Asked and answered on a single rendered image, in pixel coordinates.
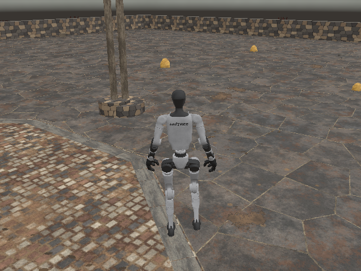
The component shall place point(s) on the robot right shin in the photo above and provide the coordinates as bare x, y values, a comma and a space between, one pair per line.
195, 203

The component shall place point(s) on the robot right forearm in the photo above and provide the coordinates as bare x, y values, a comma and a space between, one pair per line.
208, 151

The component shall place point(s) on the right robot upper arm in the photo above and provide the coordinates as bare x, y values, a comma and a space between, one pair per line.
200, 128

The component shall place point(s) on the robot right hand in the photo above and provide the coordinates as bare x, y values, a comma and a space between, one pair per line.
212, 163

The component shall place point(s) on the robot left hand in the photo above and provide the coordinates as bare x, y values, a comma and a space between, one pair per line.
149, 163

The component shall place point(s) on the right robot foot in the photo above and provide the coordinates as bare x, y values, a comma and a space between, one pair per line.
196, 225

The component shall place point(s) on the left robot upper arm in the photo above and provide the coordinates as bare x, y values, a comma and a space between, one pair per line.
158, 129

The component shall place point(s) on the robot left forearm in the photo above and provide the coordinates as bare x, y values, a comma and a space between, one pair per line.
152, 151

